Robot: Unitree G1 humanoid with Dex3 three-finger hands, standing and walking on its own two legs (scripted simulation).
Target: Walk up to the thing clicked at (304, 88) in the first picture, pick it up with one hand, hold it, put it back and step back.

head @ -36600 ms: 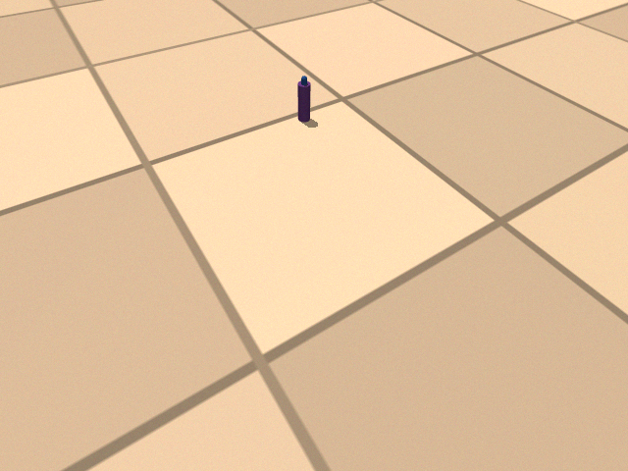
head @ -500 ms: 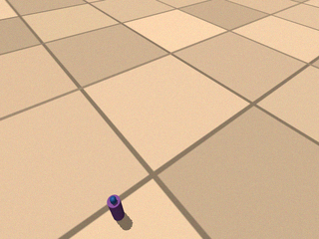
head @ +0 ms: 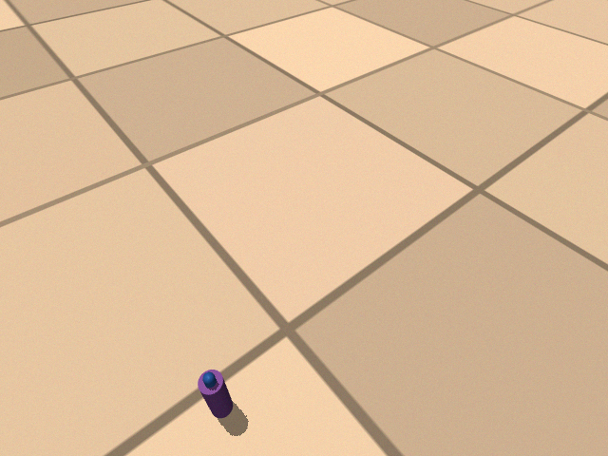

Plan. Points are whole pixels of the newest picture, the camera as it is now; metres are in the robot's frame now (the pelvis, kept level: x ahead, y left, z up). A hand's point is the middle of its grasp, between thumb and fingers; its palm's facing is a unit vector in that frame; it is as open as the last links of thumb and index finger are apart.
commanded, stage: stand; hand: left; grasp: from the side
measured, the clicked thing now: (215, 392) +0.42 +0.25 -0.65
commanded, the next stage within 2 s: step back in 0.96 s
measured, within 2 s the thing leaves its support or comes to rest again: neither
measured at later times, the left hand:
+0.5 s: hand out of the picture +0.09 +0.24 -0.15, palm faces -0.03 -0.94 -0.35, open 7.4 cm
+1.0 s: hand out of the picture +0.09 +0.24 -0.15, palm faces -0.02 -0.94 -0.35, open 7.4 cm
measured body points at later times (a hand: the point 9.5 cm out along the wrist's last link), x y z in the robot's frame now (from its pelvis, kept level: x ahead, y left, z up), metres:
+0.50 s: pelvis +0.01 -0.01 +0.00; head +0.02 -0.01 +0.45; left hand +0.09 +0.29 -0.13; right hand +0.07 -0.30 -0.14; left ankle +0.03 +0.12 -0.75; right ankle +0.00 -0.13 -0.75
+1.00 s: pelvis +0.01 -0.01 +0.00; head +0.02 -0.02 +0.45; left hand +0.09 +0.29 -0.13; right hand +0.08 -0.31 -0.14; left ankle +0.03 +0.12 -0.75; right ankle +0.00 -0.13 -0.75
